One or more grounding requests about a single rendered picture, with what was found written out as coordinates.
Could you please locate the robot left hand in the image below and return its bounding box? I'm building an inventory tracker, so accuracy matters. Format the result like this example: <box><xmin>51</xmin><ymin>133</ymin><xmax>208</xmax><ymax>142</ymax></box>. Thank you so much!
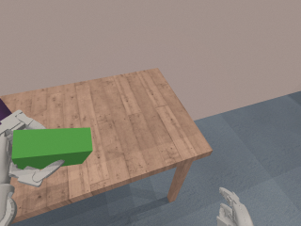
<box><xmin>0</xmin><ymin>109</ymin><xmax>65</xmax><ymax>187</ymax></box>

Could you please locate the robot right hand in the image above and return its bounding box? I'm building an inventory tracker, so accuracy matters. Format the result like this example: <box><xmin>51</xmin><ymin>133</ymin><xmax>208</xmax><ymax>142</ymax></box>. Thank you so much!
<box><xmin>216</xmin><ymin>187</ymin><xmax>254</xmax><ymax>226</ymax></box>

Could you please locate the sponge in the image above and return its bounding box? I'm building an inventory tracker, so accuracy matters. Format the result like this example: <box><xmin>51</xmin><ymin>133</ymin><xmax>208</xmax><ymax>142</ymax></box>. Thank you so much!
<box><xmin>11</xmin><ymin>127</ymin><xmax>93</xmax><ymax>170</ymax></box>

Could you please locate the table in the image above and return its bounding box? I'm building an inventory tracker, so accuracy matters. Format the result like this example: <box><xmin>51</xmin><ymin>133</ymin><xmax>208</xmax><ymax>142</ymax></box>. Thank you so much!
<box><xmin>0</xmin><ymin>68</ymin><xmax>213</xmax><ymax>224</ymax></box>

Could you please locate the robot left forearm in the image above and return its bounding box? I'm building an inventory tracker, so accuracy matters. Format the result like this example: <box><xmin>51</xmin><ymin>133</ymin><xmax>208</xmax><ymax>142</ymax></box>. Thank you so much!
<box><xmin>0</xmin><ymin>184</ymin><xmax>18</xmax><ymax>226</ymax></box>

